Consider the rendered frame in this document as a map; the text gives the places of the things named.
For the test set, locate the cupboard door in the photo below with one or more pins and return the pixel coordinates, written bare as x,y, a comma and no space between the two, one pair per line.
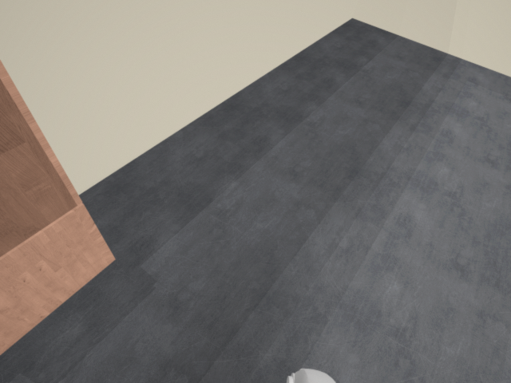
32,194

